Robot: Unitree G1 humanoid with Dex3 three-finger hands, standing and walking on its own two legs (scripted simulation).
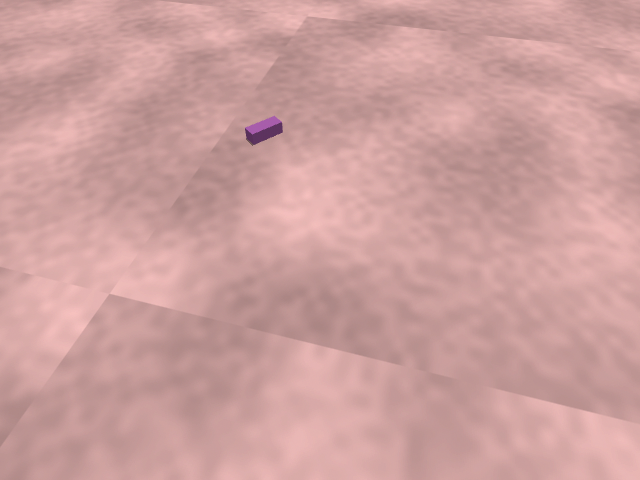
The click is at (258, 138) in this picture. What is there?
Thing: lying carton
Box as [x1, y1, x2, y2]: [245, 116, 282, 144]
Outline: 281,122 273,116 245,128 246,137 254,144 282,132
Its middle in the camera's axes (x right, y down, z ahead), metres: -0.30 -0.57 +2.09
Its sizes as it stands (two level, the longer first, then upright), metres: 0.182 0.073 0.064
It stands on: the floor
